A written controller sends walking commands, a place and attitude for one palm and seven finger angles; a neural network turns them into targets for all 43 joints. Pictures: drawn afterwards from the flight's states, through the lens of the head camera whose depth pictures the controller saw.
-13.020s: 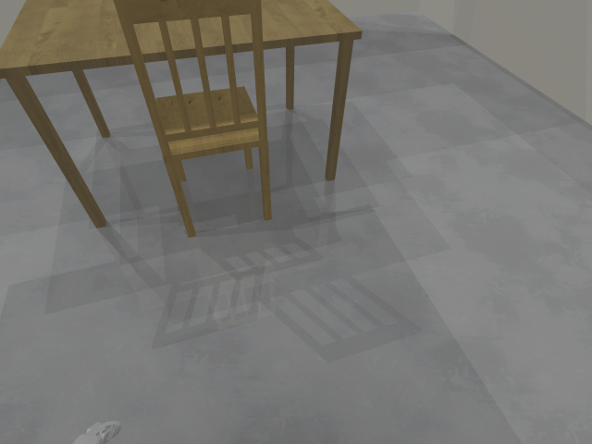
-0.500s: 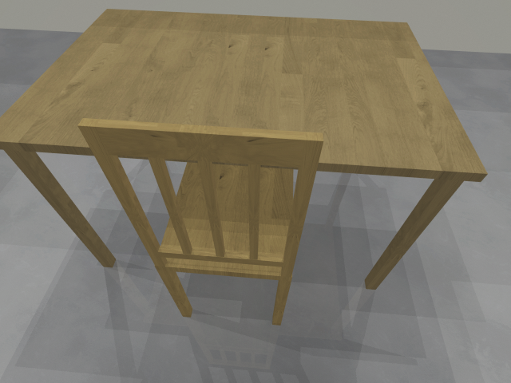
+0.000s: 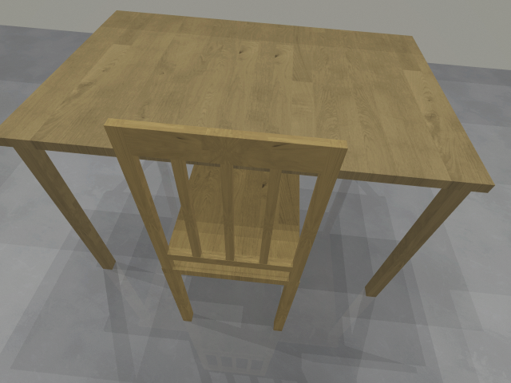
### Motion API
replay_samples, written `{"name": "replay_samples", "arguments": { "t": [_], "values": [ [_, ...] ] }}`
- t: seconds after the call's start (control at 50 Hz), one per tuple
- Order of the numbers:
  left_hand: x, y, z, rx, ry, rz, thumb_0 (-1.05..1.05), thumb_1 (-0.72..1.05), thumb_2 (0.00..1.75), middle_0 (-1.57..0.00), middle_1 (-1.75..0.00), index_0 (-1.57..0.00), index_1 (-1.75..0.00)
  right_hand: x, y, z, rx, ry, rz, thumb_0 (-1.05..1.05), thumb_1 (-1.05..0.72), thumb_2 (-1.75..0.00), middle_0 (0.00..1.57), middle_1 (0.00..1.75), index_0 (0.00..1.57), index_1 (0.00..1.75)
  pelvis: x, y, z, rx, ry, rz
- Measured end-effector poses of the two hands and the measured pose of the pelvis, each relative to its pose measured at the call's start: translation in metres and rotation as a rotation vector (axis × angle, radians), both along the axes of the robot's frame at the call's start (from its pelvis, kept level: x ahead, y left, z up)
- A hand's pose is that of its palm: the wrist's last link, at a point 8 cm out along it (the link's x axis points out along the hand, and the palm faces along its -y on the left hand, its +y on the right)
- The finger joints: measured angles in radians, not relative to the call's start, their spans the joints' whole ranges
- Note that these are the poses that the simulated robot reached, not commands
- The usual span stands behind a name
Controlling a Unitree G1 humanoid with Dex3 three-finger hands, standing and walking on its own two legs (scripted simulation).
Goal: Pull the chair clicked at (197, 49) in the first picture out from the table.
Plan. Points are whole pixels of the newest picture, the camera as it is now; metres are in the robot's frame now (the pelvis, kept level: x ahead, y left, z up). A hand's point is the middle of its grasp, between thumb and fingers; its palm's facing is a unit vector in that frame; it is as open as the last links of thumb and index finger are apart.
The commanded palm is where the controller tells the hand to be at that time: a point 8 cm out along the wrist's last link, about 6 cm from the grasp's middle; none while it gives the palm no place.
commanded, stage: look again from close up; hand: left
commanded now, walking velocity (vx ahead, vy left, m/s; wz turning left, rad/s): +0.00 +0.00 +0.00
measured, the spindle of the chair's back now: (228, 218) +0.44 +0.09 -0.07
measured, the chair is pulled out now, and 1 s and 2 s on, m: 0.00 0.00 0.00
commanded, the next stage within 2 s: shuffle to correct the standing spot in 0.68 s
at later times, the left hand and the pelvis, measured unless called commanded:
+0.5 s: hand out of the picture -0.03 +0.20 -0.18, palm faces +0.00 -0.98 -0.20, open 7.4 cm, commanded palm none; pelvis +0.00 +0.03 +0.00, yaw -1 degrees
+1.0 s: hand out of the picture -0.03 +0.17 -0.18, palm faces -0.02 -0.98 -0.18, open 7.4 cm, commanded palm none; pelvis +0.00 +0.01 +0.00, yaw -2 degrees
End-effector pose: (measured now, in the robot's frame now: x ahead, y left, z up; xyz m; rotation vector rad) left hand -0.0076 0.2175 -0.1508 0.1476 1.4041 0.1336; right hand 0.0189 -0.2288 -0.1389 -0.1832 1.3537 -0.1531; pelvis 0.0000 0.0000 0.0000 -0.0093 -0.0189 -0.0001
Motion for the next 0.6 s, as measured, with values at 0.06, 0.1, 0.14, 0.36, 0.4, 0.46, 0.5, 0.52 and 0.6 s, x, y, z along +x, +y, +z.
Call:
{"name": "replay_samples", "arguments": {
  "t": [0.06, 0.1, 0.14, 0.36, 0.4, 0.46, 0.5, 0.52, 0.6],
  "values": [
    [-0.002, 0.004, -0.001, -0.002, 0.007, 0.0, 0.0, 0.9, 0.89, -0.2, -0.3, -0.19, -0.3, -0.005, 0.005, 0.0, 0.0, 0.011, -0.005, 0.01, -0.92, -0.9, 0.2, 0.3, 0.2, 0.3, -0.001, 0.005, 0.0, -0.001, 0.003, -0.001],
    [-0.004, 0.008, -0.001, -0.003, 0.013, 0.0, 0.0, 0.9, 0.89, -0.2, -0.3, -0.19, -0.3, -0.009, 0.009, 0.0, 0.001, 0.019, -0.01, 0.01, -0.92, -0.9, 0.2, 0.3, 0.2, 0.3, -0.001, 0.008, 0.0, -0.001, 0.005, -0.001],
    [-0.006, 0.011, -0.001, -0.003, 0.02, 0.0, 0.0, 0.9, 0.89, -0.2, -0.3, -0.19, -0.3, -0.013, 0.013, 0.0, 0.002, 0.028, -0.014, 0.01, -0.92, -0.9, 0.2, 0.3, 0.2, 0.3, -0.001, 0.011, 0.0, -0.001, 0.007, -0.002],
    [-0.017, 0.028, -0.001, 0.011, 0.062, 0.007, 0.0, 0.9, 0.89, -0.2, -0.3, -0.19, -0.3, -0.03, 0.034, -0.004, 0.018, 0.066, -0.043, 0.01, -0.91, -0.9, 0.2, 0.3, 0.2, 0.3, -0.002, 0.025, -0.001, 0.008, 0.014, -0.009],
    [-0.019, 0.03, 0.0, 0.015, 0.067, 0.009, 0.0, 0.9, 0.89, -0.2, -0.3, -0.19, -0.3, -0.032, 0.037, -0.005, 0.023, 0.072, -0.047, 0.01, -0.91, -0.9, 0.2, 0.3, 0.2, 0.3, -0.002, 0.027, -0.002, 0.008, 0.015, -0.011],
    [-0.021, 0.033, 0.001, 0.019, 0.072, 0.01, 0.0, 0.9, 0.89, -0.2, -0.3, -0.19, -0.3, -0.035, 0.041, -0.006, 0.027, 0.079, -0.051, 0.01, -0.92, -0.9, 0.2, 0.3, 0.2, 0.3, -0.002, 0.029, -0.002, 0.007, 0.017, -0.013],
    [-0.022, 0.033, 0.001, 0.02, 0.077, 0.011, 0.0, 0.9, 0.89, -0.2, -0.3, -0.19, -0.3, -0.036, 0.042, -0.006, 0.029, 0.081, -0.056, 0.01, -0.92, -0.9, 0.2, 0.3, 0.2, 0.3, -0.003, 0.03, -0.002, 0.009, 0.018, -0.015],
    [-0.022, 0.033, 0.001, 0.021, 0.078, 0.012, 0.0, 0.9, 0.89, -0.2, -0.3, -0.19, -0.3, -0.036, 0.043, -0.006, 0.03, 0.081, -0.057, 0.01, -0.91, -0.9, 0.2, 0.3, 0.2, 0.3, -0.003, 0.03, -0.002, 0.01, 0.018, -0.016],
    [-0.023, 0.033, 0.002, 0.021, 0.079, 0.014, 0.0, 0.9, 0.89, -0.2, -0.3, -0.19, -0.3, -0.038, 0.044, -0.008, 0.034, 0.082, -0.061, 0.01, -0.91, -0.9, 0.2, 0.3, 0.2, 0.3, -0.003, 0.031, -0.002, 0.008, 0.017, -0.017]
  ]
}}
